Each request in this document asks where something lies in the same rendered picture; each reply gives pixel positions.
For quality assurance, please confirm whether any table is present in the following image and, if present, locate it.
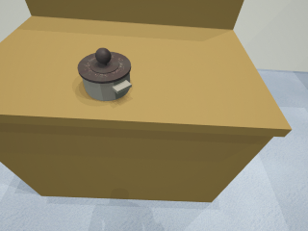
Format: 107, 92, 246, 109
0, 0, 293, 203

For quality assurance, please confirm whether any knob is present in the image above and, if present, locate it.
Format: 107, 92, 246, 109
95, 47, 112, 64

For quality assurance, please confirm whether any lid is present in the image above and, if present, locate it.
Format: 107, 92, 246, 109
77, 51, 131, 84

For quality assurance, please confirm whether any pot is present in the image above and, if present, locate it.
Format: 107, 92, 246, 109
82, 72, 132, 101

